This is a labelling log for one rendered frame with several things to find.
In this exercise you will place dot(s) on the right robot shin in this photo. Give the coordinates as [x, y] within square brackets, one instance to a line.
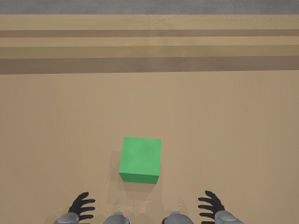
[174, 212]

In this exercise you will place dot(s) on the robot left hand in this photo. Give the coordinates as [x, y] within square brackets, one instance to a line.
[75, 208]

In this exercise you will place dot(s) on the left robot shin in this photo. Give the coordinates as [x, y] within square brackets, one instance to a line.
[118, 213]

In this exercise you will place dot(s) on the right robot forearm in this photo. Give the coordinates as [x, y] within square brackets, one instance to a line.
[225, 217]

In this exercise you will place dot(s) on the robot right hand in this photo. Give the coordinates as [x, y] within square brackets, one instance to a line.
[215, 207]

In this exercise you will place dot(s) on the left robot forearm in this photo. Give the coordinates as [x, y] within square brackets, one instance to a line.
[68, 218]

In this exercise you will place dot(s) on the robot shin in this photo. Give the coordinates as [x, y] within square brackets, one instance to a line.
[118, 213]
[174, 212]

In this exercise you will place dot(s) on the carton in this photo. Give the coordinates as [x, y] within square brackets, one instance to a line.
[140, 160]

